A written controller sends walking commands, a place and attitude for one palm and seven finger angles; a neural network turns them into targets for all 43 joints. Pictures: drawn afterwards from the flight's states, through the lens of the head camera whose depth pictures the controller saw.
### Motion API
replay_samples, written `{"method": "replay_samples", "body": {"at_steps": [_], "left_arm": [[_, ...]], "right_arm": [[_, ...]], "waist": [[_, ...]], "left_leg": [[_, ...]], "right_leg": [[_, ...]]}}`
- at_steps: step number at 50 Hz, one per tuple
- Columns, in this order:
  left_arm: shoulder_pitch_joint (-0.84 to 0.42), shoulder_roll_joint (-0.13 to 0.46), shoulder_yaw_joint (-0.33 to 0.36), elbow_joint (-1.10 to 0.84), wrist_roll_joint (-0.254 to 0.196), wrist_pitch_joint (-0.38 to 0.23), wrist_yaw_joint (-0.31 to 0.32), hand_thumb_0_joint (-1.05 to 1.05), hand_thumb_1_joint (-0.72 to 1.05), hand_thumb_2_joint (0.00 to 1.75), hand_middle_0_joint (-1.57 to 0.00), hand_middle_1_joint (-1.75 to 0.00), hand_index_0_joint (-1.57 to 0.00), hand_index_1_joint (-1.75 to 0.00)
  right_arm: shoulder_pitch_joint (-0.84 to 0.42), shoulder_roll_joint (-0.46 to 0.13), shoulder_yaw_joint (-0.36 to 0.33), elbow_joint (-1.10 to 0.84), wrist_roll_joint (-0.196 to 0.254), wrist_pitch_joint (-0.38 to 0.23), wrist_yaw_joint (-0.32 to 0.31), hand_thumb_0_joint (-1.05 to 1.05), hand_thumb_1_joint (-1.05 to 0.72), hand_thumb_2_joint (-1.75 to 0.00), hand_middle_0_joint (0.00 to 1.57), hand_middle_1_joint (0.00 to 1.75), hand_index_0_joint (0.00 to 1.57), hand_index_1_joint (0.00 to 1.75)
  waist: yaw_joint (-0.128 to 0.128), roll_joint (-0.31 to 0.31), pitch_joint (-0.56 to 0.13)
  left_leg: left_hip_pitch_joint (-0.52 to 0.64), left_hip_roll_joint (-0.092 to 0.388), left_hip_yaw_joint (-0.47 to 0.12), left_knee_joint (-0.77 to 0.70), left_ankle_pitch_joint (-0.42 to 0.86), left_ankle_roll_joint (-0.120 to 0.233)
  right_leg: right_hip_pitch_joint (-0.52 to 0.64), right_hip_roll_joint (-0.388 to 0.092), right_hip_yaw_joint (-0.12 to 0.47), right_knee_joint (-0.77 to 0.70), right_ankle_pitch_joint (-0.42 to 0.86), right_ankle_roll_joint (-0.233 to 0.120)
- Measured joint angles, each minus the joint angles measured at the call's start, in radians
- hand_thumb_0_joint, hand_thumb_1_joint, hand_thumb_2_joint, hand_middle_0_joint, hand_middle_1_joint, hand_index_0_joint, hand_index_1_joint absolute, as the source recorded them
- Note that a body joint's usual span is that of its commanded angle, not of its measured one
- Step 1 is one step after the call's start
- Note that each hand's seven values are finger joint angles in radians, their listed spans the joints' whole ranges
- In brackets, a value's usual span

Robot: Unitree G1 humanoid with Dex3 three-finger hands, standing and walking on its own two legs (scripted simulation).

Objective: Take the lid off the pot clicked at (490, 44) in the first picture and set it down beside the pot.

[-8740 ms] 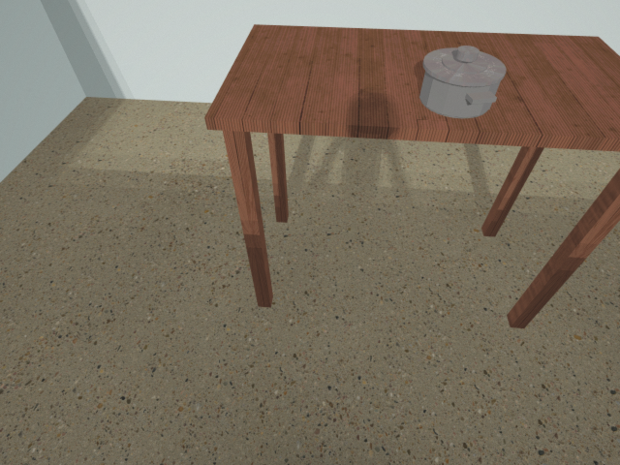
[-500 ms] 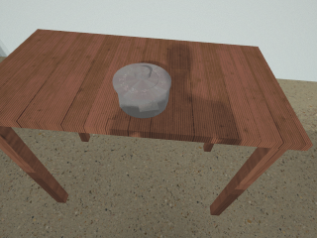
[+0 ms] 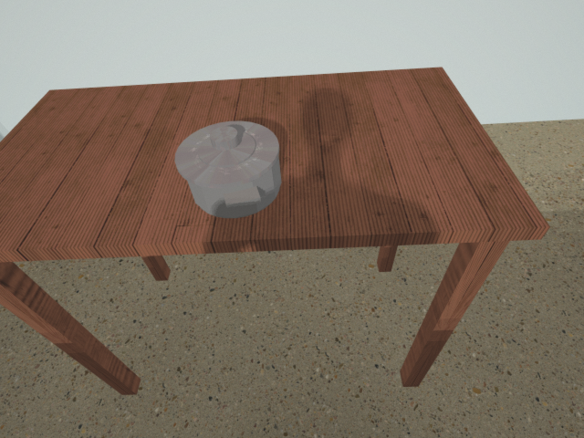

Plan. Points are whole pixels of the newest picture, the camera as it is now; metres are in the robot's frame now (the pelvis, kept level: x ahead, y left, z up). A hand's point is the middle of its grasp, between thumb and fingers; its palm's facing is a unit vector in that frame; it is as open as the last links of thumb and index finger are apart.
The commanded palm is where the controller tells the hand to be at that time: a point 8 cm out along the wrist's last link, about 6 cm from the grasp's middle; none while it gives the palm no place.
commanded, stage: look again from close up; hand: left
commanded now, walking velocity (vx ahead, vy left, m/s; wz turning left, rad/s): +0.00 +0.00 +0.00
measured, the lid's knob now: (224, 138) +0.51 +0.13 +0.16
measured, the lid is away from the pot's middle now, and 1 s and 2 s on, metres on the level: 0.00 0.00 0.00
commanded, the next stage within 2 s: lift the closed hand beside the body in 0.50 s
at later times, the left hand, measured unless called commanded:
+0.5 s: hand out of the picture +0.02 +0.17 -0.17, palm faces +0.02 -0.98 -0.21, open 7.3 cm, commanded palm none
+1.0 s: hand out of the picture +0.12 +0.21 +0.00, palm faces +0.25 -0.94 -0.25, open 4.5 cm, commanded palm +0.08 +0.25 +0.04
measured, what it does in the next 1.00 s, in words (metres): stands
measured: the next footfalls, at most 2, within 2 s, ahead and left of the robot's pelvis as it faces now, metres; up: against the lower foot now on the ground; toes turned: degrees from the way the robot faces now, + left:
none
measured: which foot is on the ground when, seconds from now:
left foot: down 0.00-1.00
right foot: down 0.00-1.00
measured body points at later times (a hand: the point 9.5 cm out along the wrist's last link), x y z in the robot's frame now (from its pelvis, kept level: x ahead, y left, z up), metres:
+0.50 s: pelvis +0.00 -0.01 +0.00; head +0.02 -0.01 +0.45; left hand +0.02 +0.22 -0.15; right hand +0.00 -0.23 -0.16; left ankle -0.03 +0.12 -0.73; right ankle +0.00 -0.11 -0.73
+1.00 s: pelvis -0.01 +0.01 +0.00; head -0.03 +0.00 +0.45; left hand +0.11 +0.25 +0.02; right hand +0.24 -0.21 -0.02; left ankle -0.03 +0.12 -0.73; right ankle +0.00 -0.11 -0.73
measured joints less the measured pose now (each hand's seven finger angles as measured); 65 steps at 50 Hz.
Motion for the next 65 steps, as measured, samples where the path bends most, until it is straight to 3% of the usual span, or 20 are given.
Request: {"method": "replay_samples", "body": {"at_steps": [15,31,32,34,36,38,43,51,58,65], "left_arm": [[-0.023,0.024,0.005,0.002,-0.003,-0.003,-0.004,0.01,0.92,0.9,-0.2,-0.3,-0.2,-0.3],[-0.014,0.016,0.004,0.029,0.0,-0.007,0.001,0.01,0.91,0.9,-0.2,-0.3,-0.2,-0.3],[0.021,0.016,0.0,-0.082,-0.022,0.025,0.012,0.01,0.92,0.9,-0.2,-0.31,-0.2,-0.3],[0.119,0.023,-0.003,-0.39,-0.036,0.043,0.055,0.02,0.93,0.9,-0.22,-0.32,-0.21,-0.31],[0.162,0.019,-0.011,-0.591,-0.031,0.041,0.094,0.02,0.93,0.9,-0.24,-0.35,-0.24,-0.34],[0.171,0.008,0.001,-0.685,-0.015,0.021,0.101,0.02,0.93,0.9,-0.28,-0.39,-0.28,-0.39],[0.263,0.007,0.017,-0.903,-0.014,-0.003,0.056,0.01,0.92,0.9,-0.43,-0.56,-0.43,-0.55],[0.368,0.056,0.055,-1.159,-0.028,-0.049,0.027,0.01,0.91,0.9,-0.76,-0.91,-0.75,-0.9],[0.398,0.084,0.102,-1.303,-0.029,-0.045,0.031,0.01,0.9,0.9,-1.05,-1.23,-1.05,-1.23],[0.408,0.124,0.173,-1.407,-0.028,-0.054,0.036,0.02,0.9,0.9,-1.23,-1.43,-1.23,-1.42]], "right_arm": [[-0.013,0.015,0.006,0.045,0.001,-0.011,-0.004,0.01,-0.91,-0.9,0.2,0.29,0.2,0.3],[-0.037,0.023,0.004,0.069,0.004,-0.01,-0.005,0.01,-0.91,-0.9,0.2,0.29,0.2,0.3],[-0.023,0.015,0.008,0.037,0.019,-0.022,-0.004,0.01,-0.91,-0.9,0.2,0.29,0.2,0.3],[0.023,-0.003,0.013,-0.033,0.044,-0.107,-0.02,0.02,-0.92,-0.9,0.2,0.29,0.2,0.3],[0.029,-0.031,0.004,-0.077,0.05,-0.176,-0.023,0.02,-0.92,-0.9,0.2,0.29,0.2,0.3],[-0.003,-0.052,-0.016,-0.122,0.04,-0.199,-0.01,0.02,-0.92,-0.9,0.2,0.29,0.2,0.3],[-0.114,-0.054,-0.043,-0.298,0.037,-0.195,0.011,0.02,-0.91,-0.9,0.2,0.29,0.2,0.3],[-0.191,-0.056,-0.023,-0.507,0.025,-0.198,-0.012,0.02,-0.9,-0.9,0.2,0.29,0.2,0.3],[-0.157,-0.03,0.012,-0.501,0.011,-0.182,-0.018,0.01,-0.9,-0.9,0.2,0.29,0.2,0.3],[-0.097,0.009,0.034,-0.427,0.01,-0.171,-0.014,0.02,-0.9,-0.9,0.2,0.3,0.21,0.3]], "waist": [[0.008,-0.046,0.016],[0.018,-0.049,0.032],[0.025,-0.045,0.037],[0.04,-0.041,0.026],[0.033,-0.02,0.007],[0.019,-0.007,-0.019],[0.013,-0.008,-0.049],[0.07,-0.029,-0.034],[0.1,-0.026,-0.024],[0.095,-0.007,-0.012]], "left_leg": [[0.007,0.019,-0.008,-0.039,0.026,-0.016],[-0.001,0.023,-0.008,-0.033,0.024,-0.012],[-0.002,0.026,-0.007,-0.024,0.017,-0.011],[0.012,0.016,-0.007,-0.035,0.02,-0.006],[0.03,0.005,-0.023,-0.044,0.024,0.0],[0.034,-0.007,-0.03,-0.05,0.029,0.006],[0.044,-0.009,-0.017,-0.046,0.028,0.01],[0.027,0.0,-0.038,-0.021,0.024,0.01],[0.041,-0.005,-0.049,-0.023,0.022,0.014],[0.064,-0.009,-0.038,-0.034,0.02,0.02]], "right_leg": [[0.013,0.019,-0.009,-0.051,0.033,-0.014],[0.02,0.022,-0.011,-0.075,0.043,-0.007],[0.022,0.025,-0.01,-0.074,0.044,-0.005],[0.03,0.015,-0.011,-0.07,0.039,-0.003],[0.058,0.003,-0.025,-0.084,0.036,0.004],[0.063,-0.009,-0.032,-0.084,0.035,0.011],[0.063,-0.011,-0.019,-0.07,0.032,0.016],[0.074,-0.002,-0.041,-0.09,0.046,0.013],[0.098,-0.007,-0.052,-0.105,0.047,0.018],[0.115,-0.011,-0.04,-0.111,0.047,0.024]]}}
